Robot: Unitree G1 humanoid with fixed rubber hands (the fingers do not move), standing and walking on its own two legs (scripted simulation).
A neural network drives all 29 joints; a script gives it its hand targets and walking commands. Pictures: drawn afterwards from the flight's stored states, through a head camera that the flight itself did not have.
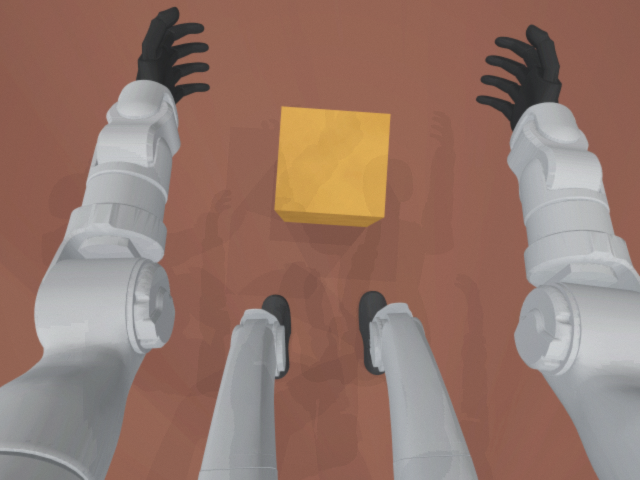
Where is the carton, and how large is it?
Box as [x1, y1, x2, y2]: [274, 106, 389, 226]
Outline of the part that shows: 282,106 274,208 284,221 367,226 383,217 389,114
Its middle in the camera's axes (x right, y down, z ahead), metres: +0.02 -0.15 +0.86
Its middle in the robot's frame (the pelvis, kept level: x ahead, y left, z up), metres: +0.52 -0.03 -0.52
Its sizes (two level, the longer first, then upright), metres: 0.210 0.200 0.250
